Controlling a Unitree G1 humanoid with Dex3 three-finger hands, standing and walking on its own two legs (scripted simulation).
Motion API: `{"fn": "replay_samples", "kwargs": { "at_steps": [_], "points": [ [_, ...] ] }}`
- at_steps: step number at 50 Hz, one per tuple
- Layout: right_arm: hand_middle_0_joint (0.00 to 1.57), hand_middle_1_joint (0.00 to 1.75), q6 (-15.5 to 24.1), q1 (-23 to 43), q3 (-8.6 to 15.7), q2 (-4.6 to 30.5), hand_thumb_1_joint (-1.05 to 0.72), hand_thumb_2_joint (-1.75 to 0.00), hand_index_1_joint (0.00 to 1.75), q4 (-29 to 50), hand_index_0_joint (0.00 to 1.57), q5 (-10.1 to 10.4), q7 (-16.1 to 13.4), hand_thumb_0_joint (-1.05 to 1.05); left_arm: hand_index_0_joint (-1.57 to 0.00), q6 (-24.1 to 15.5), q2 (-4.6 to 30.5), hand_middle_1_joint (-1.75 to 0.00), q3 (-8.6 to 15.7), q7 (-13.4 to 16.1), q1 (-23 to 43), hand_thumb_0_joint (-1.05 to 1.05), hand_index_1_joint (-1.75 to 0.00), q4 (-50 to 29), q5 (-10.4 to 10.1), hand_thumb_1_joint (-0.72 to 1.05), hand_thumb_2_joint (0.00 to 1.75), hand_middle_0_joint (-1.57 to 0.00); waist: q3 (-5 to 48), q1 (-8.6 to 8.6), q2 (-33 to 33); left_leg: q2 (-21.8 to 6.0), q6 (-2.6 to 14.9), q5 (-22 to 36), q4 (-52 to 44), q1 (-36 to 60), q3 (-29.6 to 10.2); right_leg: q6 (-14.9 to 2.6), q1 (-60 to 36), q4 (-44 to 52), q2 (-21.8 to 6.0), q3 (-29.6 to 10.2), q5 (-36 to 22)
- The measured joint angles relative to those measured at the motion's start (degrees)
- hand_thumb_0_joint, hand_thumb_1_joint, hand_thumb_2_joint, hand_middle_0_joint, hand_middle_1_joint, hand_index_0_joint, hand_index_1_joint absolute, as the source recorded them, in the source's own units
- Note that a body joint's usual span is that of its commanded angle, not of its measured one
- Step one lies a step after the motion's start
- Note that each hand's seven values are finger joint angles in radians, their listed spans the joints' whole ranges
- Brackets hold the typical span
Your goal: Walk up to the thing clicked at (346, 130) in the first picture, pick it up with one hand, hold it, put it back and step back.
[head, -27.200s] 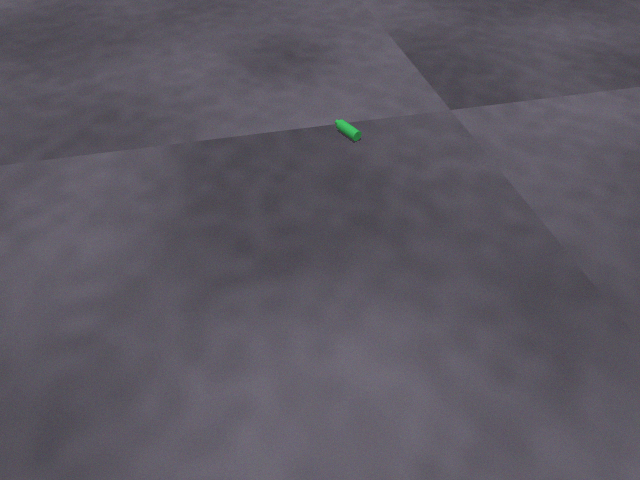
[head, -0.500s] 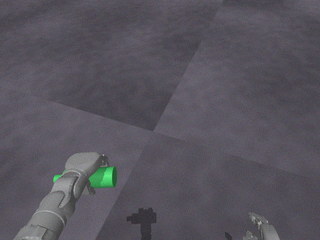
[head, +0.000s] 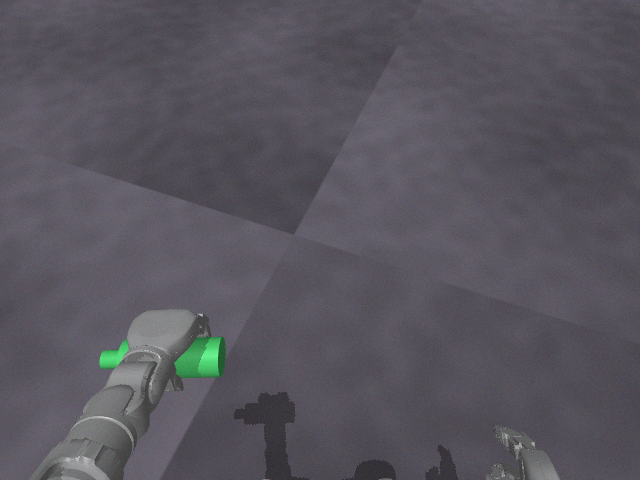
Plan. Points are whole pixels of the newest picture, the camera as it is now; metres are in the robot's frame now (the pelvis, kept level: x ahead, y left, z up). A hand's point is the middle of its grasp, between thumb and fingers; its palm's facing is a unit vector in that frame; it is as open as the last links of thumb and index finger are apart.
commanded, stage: crouch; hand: left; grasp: from above
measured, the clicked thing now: (163, 358) +0.30 +0.24 -0.10
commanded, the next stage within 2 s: lower in 1.56 s
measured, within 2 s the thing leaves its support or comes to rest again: neither
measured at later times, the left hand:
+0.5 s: hand (206, 382) +0.33 +0.24 -0.33, palm faces -0.45 +0.03 -0.89, open 8.7 cm
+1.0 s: hand (218, 398) +0.35 +0.25 -0.50, palm faces -0.46 -0.01 -0.89, open 8.7 cm
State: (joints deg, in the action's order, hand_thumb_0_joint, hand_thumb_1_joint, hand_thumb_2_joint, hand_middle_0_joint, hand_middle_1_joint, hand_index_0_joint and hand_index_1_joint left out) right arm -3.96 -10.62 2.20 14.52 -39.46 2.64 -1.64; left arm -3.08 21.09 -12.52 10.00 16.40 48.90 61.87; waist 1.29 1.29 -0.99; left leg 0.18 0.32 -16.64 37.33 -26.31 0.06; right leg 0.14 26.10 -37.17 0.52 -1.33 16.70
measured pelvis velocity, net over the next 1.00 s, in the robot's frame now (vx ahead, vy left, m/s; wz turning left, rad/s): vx -0.06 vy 0.00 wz -0.05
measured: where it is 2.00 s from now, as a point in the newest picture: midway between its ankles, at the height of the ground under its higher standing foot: outside the picture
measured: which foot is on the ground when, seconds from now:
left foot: down 0.00-1.00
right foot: down 0.00-1.00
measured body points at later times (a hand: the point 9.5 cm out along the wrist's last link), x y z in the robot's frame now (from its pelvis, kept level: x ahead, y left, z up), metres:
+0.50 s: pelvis -0.05 +0.01 -0.20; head +0.11 +0.01 +0.22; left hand +0.35 +0.23 -0.28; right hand +0.02 -0.27 -0.34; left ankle +0.02 +0.12 -0.72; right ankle +0.02 -0.12 -0.72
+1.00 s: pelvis -0.06 +0.00 -0.33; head +0.16 +0.04 +0.07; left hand +0.37 +0.25 -0.45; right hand +0.03 -0.27 -0.45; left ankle +0.02 +0.12 -0.72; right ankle +0.02 -0.12 -0.72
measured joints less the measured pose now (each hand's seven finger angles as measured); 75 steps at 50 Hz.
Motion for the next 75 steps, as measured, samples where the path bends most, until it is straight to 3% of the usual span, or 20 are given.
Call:
{"fn": "replay_samples", "kwargs": {
  "at_steps": [7, 13, 19, 26, 32, 44, 75],
  "points": [
    [0.2, 0.3, 1.45, -1.99, 1.94, 0.87, -0.9, -0.89, 0.3, -0.8, 0.2, -1.7, 1.23, 0.01, -0.84, -0.94, -0.49, -0.4, 1.93, 7.33, 6.99, -0.01, -0.39, 9.83, 4.32, 0.18, 0.37, -0.85, 4.77, 1.33, 0.41, -0.29, 0.12, -6.84, 18.47, -20.34, -0.71, 0.1, 19.66, -17.39, 0.49, 0.82, 6.42],
    [0.2, 0.3, 2.52, -3.16, 2.95, 1.53, -0.9, -0.89, 0.3, -2.0, 0.2, -3.02, 1.23, 0.01, -0.83, -0.97, -0.26, -0.4, 4.66, 11.24, 12.14, -0.01, -0.39, 15.25, 5.84, 0.19, 0.37, -0.84, 8.86, 2.98, -0.4, -0.35, 0.36, -12.53, 34.94, -38.69, -0.88, 0.61, 37.76, -33.42, 0.7, 1.1, 11.97],
    [0.2, 0.3, 3.27, -3.19, 3.23, 0.91, -0.9, -0.89, 0.3, -2.83, 0.2, -4.03, 1.14, 0.01, -0.83, -0.75, 0.91, -0.4, 7.12, 11.91, 15.14, -0.01, -0.39, 15.86, 5.86, 0.18, 0.38, -0.84, 11.04, 4.15, -1.61, -0.08, 0.68, -16.37, 48.73, -54.36, -0.97, 0.79, 53.26, -47.18, 0.58, 1.32, 15.93],
    [0.2, 0.3, 4.82, -1.78, 1.92, -0.67, -0.9, -0.89, 0.3, -2.89, 0.2, -5.19, 1.92, 0.01, -0.82, -1.84, 2.9, -0.44, 9.07, 11.37, 18.72, -0.01, -0.43, 18.24, 5.5, 0.17, 0.43, -0.82, 10.94, 4.92, -2.18, 0.31, 0.76, -18.3, 60.0, -68.07, -1.34, 0.82, 66.66, -58.5, 0.31, 1.82, 18.22],
    [0.2, 0.3, 6.48, -0.18, 0.72, -1.25, -0.9, -0.89, 0.3, -3.34, 0.21, -6.21, 3.15, 0.01, -0.81, -4.5, 5.03, -0.47, 10.62, 11.63, 20.35, -0.01, -0.46, 19.09, 6.74, 0.15, 0.47, -0.82, 11.05, 5.22, -1.64, 0.61, 0.49, -19.63, 67.96, -77.53, -2.3, 0.57, 75.59, -66.16, 0.13, 2.86, 19.8],
    [0.2, 0.3, 8.03, 3.13, 0.5, -0.39, -0.91, -0.9, 0.3, -3.64, 0.2, -8.16, 5.79, 0.0, -0.81, -5.82, 7.81, -0.49, 12.87, 14.64, 23.82, -0.01, -0.48, 22.35, 8.69, 0.13, 0.51, -0.82, 9.87, 6.05, -0.48, 0.65, 0.03, -22.02, 78.85, -88.31, -3.84, 0.24, 85.69, -76.26, 0.29, 4.45, 22.13],
    [0.2, 0.3, 8.46, 3.14, -0.92, -0.5, -0.91, -0.9, 0.3, -5.56, 0.2, -10.24, 8.97, 0.0, -0.82, -8.86, 12.67, -0.45, 17.11, 16.8, 28.35, -0.01, -0.44, 29.24, 10.59, 0.14, 0.48, -0.82, 5.41, 7.95, 0.81, -0.06, -0.02, -23.24, 94.09, -100.71, -4.62, 0.36, 98.24, -90.81, 1.22, 5.3, 22.53]
  ]
}}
